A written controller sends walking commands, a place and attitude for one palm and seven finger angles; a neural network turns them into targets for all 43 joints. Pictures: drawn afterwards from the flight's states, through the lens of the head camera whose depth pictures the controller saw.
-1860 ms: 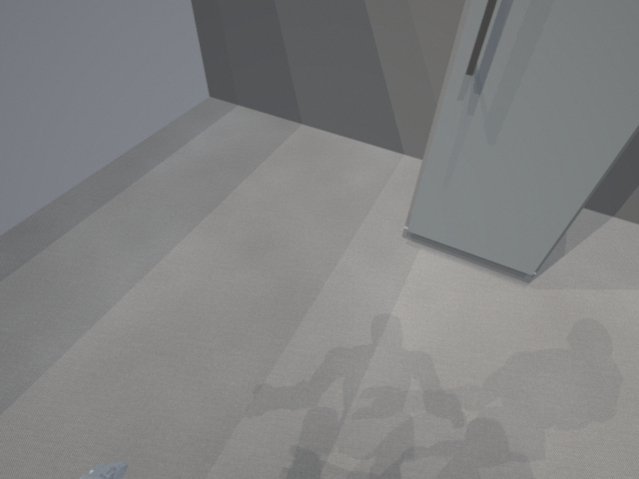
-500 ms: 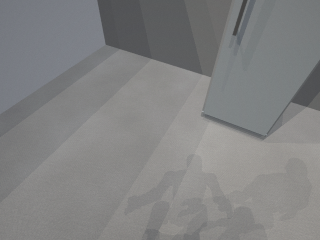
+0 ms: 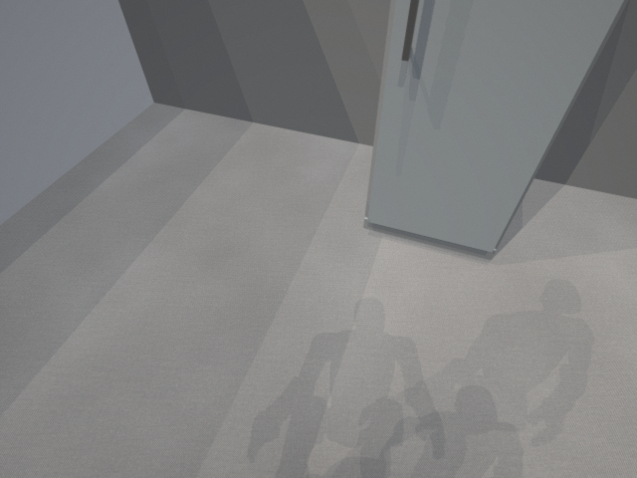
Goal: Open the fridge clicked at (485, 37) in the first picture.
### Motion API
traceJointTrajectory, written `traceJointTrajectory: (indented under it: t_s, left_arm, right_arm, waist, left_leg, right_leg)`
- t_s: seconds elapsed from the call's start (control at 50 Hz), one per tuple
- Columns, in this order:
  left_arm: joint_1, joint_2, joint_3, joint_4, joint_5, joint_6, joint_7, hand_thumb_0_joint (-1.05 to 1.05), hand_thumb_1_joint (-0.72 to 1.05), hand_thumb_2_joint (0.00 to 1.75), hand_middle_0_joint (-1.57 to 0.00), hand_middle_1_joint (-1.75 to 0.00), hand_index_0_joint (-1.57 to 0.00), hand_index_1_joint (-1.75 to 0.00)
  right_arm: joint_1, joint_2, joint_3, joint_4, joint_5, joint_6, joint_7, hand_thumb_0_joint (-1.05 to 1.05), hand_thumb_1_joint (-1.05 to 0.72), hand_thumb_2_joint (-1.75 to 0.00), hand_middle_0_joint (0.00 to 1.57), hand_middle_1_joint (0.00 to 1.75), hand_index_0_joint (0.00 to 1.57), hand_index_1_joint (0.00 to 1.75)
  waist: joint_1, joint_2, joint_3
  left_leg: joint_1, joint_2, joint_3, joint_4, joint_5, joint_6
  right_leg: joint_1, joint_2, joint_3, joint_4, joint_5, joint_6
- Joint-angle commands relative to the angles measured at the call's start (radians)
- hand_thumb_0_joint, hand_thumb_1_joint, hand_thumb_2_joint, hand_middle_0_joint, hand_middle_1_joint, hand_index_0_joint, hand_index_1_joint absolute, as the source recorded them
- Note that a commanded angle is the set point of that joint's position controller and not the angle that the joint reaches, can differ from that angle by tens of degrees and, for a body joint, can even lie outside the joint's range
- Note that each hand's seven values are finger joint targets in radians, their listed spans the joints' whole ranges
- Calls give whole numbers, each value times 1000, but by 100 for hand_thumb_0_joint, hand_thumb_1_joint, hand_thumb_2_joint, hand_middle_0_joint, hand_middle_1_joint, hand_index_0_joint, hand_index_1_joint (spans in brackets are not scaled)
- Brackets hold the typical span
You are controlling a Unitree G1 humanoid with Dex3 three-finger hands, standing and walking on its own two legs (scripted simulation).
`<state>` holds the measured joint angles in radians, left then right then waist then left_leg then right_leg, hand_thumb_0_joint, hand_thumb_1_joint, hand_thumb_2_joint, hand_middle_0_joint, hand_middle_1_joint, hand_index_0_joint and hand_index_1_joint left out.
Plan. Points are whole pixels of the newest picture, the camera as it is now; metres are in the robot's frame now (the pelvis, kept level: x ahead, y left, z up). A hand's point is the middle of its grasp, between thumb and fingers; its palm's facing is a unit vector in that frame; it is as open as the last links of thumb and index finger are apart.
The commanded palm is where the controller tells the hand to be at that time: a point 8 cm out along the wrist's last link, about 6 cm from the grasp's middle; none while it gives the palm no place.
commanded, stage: walk to a spot facing it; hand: left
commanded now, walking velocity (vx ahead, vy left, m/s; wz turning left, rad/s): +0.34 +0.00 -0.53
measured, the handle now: out of the picture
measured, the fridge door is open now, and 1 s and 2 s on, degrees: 0 0 0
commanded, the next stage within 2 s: turn to face it in 0.88 s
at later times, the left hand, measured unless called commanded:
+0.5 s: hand out of the picture +0.13 +0.16 -0.16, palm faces -0.05 -0.98 -0.20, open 7.4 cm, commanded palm none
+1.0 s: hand (285, 259) +0.55 +0.12 -0.16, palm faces -0.43 -0.88 -0.19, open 7.4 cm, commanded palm none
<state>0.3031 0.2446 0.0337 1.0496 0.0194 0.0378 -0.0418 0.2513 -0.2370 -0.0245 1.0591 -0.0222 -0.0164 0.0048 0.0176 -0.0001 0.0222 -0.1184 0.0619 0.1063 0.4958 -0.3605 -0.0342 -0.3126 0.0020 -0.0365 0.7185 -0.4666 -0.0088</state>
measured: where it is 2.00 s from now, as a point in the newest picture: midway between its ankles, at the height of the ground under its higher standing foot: (349, 413)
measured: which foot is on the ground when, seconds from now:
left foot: down 0.00-0.04, up 0.06-0.54, down 0.56-1.00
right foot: down 0.00-0.58, up 0.60-1.00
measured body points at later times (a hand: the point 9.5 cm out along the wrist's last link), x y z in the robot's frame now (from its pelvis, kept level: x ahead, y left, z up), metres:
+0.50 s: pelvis +0.19 -0.01 +0.00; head +0.22 -0.02 +0.45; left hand +0.14 +0.21 -0.15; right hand +0.29 -0.25 -0.14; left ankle +0.33 +0.09 -0.70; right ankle +0.02 -0.09 -0.73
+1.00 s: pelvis +0.37 -0.01 +0.00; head +0.40 -0.02 +0.45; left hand +0.58 +0.16 -0.14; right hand +0.24 -0.22 -0.14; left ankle +0.35 +0.07 -0.73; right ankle +0.40 -0.17 -0.69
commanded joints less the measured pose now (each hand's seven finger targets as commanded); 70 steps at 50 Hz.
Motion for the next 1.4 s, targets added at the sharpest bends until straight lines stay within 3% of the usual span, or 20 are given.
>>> traceJointTrajectory:
  t_s: [0.0, 0.02, 0.04, 0.12, 0.24, 0.42, 0.5, 0.52, 0.54, 0.56, 0.62, 0.68, 0.96, 1.04, 1.06, 1.08, 1.1, 1.22, 1.34, 1.38]
  left_arm:
    - [121, 96, 44, -61, 4, -64, -2, 0, 90, 90, -20, -30, -20, -30]
    - [253, 229, 72, -25, 13, -81, 19, 0, 90, 90, -20, -30, -20, -30]
    - [322, 252, 75, -11, -6, -82, 37, 0, 90, 90, -20, -30, -20, -30]
    - [155, 129, 47, -53, -3, -98, 49, 0, 90, 90, -20, -30, -20, -30]
    - [182, 74, 33, -30, -2, -124, 52, 0, 90, 90, -20, -30, -20, -30]
    - [247, 54, 31, 13, 10, -123, 80, 0, 90, 90, -20, -30, -20, -30]
    - [181, 99, 47, -5, 1, -124, 79, 0, 90, 90, -20, -30, -20, -30]
    - [171, 83, 52, -9, -6, -125, 77, 0, 90, 90, -20, -30, -20, -30]
    - [220, 30, 54, -28, -24, -120, 63, 0, 90, 90, -20, -30, -20, -30]
    - [199, 4, 44, -50, -25, -124, 56, 0, 90, 90, -20, -30, -20, -30]
    - [65, 8, 52, -69, 0, -91, 33, 0, 90, 90, -20, -30, -20, -30]
    - [115, -41, 56, -66, 11, -37, 18, 0, 90, 90, -20, -30, -20, -30]
    - [-210, -24, 50, -199, 10, -1, 13, 0, 90, 90, -20, -30, -20, -30]
    - [-58, 11, 46, -157, 18, -36, 36, 0, 90, 90, -20, -30, -20, -30]
    - [40, 87, 59, -125, 26, -57, 48, 0, 90, 90, -20, -30, -20, -30]
    - [120, 177, 73, -94, 12, -70, 60, 0, 90, 90, -20, -30, -20, -30]
    - [109, 169, 58, -90, -8, -70, 68, 0, 90, 90, -20, -30, -20, -30]
    - [-162, 59, 26, -118, 8, -62, 87, 0, 90, 90, -20, -30, -20, -30]
    - [-123, 46, 36, -85, -7, -39, 82, 0, 90, 90, -20, -30, -20, -30]
    - [-104, -9, 29, -93, -17, -21, 75, 0, 90, 90, -20, -30, -20, -30]
  right_arm:
    - [-49, -191, -48, -71, 2, -24, -21, 0, -90, -90, 20, 30, 20, 30]
    - [-69, -107, -30, -116, 16, -26, -10, 0, -90, -90, 20, 30, 20, 30]
    - [-176, -104, -22, -174, 6, -38, -6, 0, -90, -90, 20, 30, 20, 30]
    - [-151, -91, -40, -124, -1, -37, 1, 0, -90, -90, 20, 30, 20, 30]
    - [-99, -37, -45, -122, -3, -11, 15, 0, -90, -90, 20, 30, 20, 30]
    - [-309, 4, -30, -216, 5, -36, 27, 0, -90, -90, 20, 30, 20, 30]
    - [-57, -36, -43, -143, 3, -53, -2, 0, -90, -90, 20, 30, 20, 30]
    - [114, -99, -57, -97, -3, -56, -15, 0, -90, -90, 20, 30, 20, 30]
    - [240, -215, -86, -72, -17, -58, -25, 0, -90, -90, 20, 30, 20, 30]
    - [280, -241, -82, -60, -5, -51, -26, 0, -90, -90, 20, 30, 20, 30]
    - [26, -60, -37, -111, 7, -65, -28, 0, -90, -90, 20, 30, 20, 30]
    - [2, -16, -25, -98, 2, -75, -34, 0, -90, -90, 20, 30, 20, 30]
    - [122, -95, -53, -73, -7, -28, -35, 0, -90, -90, 20, 30, 20, 30]
    - [131, -103, -49, -59, 0, -18, -29, 0, -90, -90, 20, 30, 20, 30]
    - [152, -71, -41, -60, 12, -15, -22, 0, -90, -90, 20, 30, 20, 30]
    - [140, -5, -24, -89, 22, -13, -22, 0, -90, -90, 20, 30, 20, 30]
    - [120, -14, -20, -96, 26, -2, -36, 0, -90, -90, 20, 30, 20, 30]
    - [156, 55, -11, -17, 12, 38, -25, 0, -90, -90, 20, 30, 20, 30]
    - [167, 65, -9, -1, 8, 30, -22, 0, -90, -90, 20, 30, 20, 30]
    - [164, -7, -21, -4, -1, 18, -21, 0, -90, -90, 20, 30, 20, 30]
  waist:
    - [82, 35, -34]
    - [126, -343, -60]
    - [149, -321, -18]
    - [44, -8, 90]
    - [-8, -76, 55]
    - [52, -103, 84]
    - [-72, -115, -48]
    - [-141, -69, -143]
    - [-157, 176, -292]
    - [-139, 252, -319]
    - [-36, 92, 23]
    - [24, 117, 34]
    - [-62, 128, 58]
    - [11, 86, -64]
    - [50, -51, -168]
    - [61, -248, -272]
    - [58, -170, -309]
    - [-58, -79, -55]
    - [-47, -97, -17]
    - [-35, 141, 28]
  left_leg:
    - [-148, 155, -25, 175, 166, 83]
    - [-483, 30, 78, 508, -102, 13]
    - [-628, -10, -10, 657, -225, 8]
    - [-588, 84, -99, 693, 15, 3]
    - [-605, 64, -70, 626, 207, -32]
    - [-568, 35, -21, 282, 193, -2]
    - [-121, -69, 36, 50, 219, 46]
    - [156, 6, -35, 22, 314, 63]
    - [439, 307, -383, 42, 454, 170]
    - [425, 484, -618, -118, 518, 254]
    - [-30, 375, -338, -239, 311, 177]
    - [-159, 285, -66, -224, 459, 136]
    - [61, 297, 133, -111, 715, 152]
    - [38, 265, 147, 160, 844, 102]
    - [-130, 201, 175, 397, 583, 48]
    - [-357, 36, 141, 654, -218, -11]
    - [-339, 37, -37, 703, -292, 2]
    - [-208, 51, -62, 456, -123, -5]
    - [-88, 19, -3, 86, 102, -8]
    - [-112, 145, -208, -117, 182, 46]
  right_leg:
    - [237, -5, -39, -259, 190, -21]
    - [444, -266, 394, -426, 125, -112]
    - [430, -386, 673, -513, 253, -192]
    - [231, -310, 475, -502, 263, -223]
    - [242, -187, 266, -504, 519, -153]
    - [371, -192, 273, -442, 818, -159]
    - [288, -141, 226, -162, 1155, -111]
    - [146, -106, 207, 39, 959, -82]
    - [-123, 40, 86, 374, 396, -31]
    - [-243, 82, 95, 654, -90, -28]
    - [-275, -80, 83, 682, 103, -2]
    - [-202, -94, 44, 598, 155, 21]
    - [-238, -78, -78, 84, 218, 32]
    - [72, -24, -98, -172, 306, -6]
    - [318, -170, 51, -225, 668, -49]
    - [488, -434, 360, -212, 1230, -191]
    - [460, -438, 291, -224, 1283, -264]
    - [46, -294, 37, -372, 691, -160]
    - [10, -245, -22, -316, 349, -92]
    - [-66, -144, -81, -191, 132, -4]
